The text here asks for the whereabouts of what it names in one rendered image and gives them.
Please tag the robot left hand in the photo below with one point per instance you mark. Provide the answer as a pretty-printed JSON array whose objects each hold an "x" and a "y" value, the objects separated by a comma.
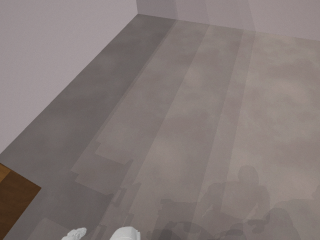
[{"x": 75, "y": 234}]

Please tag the left robot thigh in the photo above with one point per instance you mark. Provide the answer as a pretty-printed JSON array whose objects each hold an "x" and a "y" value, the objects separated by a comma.
[{"x": 126, "y": 233}]

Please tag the cabinet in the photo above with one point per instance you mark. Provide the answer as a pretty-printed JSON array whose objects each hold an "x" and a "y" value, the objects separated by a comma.
[{"x": 16, "y": 193}]

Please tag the drawer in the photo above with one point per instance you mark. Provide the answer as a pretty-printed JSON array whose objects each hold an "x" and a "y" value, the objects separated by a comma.
[{"x": 3, "y": 172}]

